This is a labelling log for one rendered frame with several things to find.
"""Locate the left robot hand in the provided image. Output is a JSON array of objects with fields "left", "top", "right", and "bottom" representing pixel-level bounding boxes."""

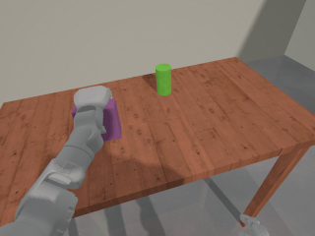
[{"left": 73, "top": 86, "right": 113, "bottom": 134}]

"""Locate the sponge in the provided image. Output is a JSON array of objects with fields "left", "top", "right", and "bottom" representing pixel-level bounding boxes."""
[{"left": 71, "top": 98, "right": 122, "bottom": 142}]

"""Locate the left robot forearm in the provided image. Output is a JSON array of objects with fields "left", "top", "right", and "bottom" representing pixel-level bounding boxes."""
[{"left": 14, "top": 103, "right": 103, "bottom": 222}]

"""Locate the right robot hand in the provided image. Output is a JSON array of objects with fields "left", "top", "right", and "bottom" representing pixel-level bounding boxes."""
[{"left": 238, "top": 214, "right": 270, "bottom": 236}]

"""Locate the left robot upper arm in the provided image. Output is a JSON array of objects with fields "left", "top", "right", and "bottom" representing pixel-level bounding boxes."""
[{"left": 0, "top": 181, "right": 78, "bottom": 236}]

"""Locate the table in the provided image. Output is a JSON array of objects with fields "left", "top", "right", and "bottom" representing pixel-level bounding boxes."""
[{"left": 0, "top": 57, "right": 315, "bottom": 227}]

